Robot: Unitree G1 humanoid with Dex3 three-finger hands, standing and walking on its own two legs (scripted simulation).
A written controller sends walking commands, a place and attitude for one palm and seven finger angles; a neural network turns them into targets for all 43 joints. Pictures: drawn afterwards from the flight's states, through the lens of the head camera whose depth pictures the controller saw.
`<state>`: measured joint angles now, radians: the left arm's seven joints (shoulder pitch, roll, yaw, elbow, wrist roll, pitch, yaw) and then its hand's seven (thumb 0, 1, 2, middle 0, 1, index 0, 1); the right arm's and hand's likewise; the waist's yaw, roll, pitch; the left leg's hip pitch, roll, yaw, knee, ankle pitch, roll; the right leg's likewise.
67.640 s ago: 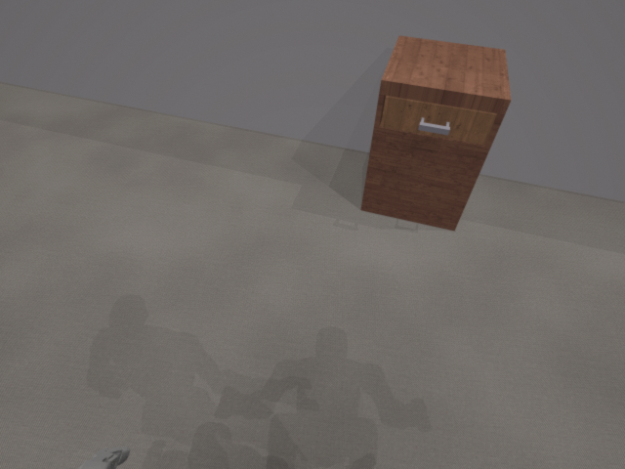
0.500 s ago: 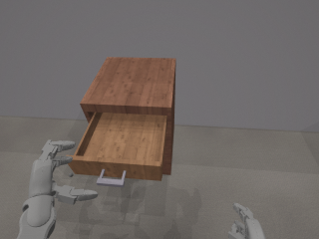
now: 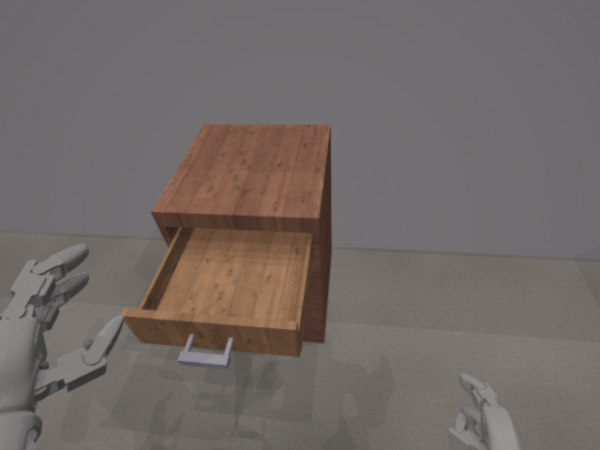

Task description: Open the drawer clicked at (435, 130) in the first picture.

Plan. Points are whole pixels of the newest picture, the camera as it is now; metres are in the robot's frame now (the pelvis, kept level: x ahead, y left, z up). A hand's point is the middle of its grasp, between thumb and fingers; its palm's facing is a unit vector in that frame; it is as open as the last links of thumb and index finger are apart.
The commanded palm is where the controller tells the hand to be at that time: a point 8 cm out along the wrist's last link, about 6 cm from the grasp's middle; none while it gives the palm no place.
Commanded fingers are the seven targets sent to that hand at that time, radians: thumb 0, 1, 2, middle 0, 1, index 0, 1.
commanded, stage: draw the hand back to the body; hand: left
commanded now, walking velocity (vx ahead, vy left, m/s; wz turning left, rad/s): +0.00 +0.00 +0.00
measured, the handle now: (207, 350) +0.37 +0.27 -0.26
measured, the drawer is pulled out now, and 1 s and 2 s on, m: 0.27 0.27 0.27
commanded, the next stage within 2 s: step back with the hand held close in 0.30 s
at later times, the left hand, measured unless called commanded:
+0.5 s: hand (75, 339) +0.18 +0.24 +0.17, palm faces +0.38 -0.80 -0.46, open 7.4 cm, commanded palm +0.12 +0.28 +0.17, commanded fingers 0.00 0.90 0.90 -0.20 -0.30 -0.20 -0.30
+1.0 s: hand (19, 401) +0.12 +0.26 +0.16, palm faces +0.33 -0.80 -0.50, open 7.4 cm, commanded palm +0.06 +0.30 +0.17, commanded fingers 0.00 0.90 0.90 -0.20 -0.30 -0.20 -0.30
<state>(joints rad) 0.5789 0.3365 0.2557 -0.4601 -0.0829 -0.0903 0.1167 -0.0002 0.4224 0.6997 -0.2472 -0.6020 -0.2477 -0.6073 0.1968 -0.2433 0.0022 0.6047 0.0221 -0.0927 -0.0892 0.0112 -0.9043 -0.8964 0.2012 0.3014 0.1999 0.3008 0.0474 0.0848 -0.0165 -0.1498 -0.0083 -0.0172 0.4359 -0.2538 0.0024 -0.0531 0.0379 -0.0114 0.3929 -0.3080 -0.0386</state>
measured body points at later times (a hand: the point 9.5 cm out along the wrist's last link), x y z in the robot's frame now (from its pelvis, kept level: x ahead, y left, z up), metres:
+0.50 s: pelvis -0.01 +0.00 +0.00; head -0.02 -0.04 +0.45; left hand +0.15 +0.28 +0.19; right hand +0.18 -0.23 -0.09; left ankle -0.01 +0.12 -0.74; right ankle -0.06 -0.09 -0.74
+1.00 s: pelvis -0.07 +0.02 +0.00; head -0.05 +0.01 +0.45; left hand +0.10 +0.30 +0.19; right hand +0.13 -0.21 -0.08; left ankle -0.01 +0.12 -0.74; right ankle -0.06 -0.09 -0.74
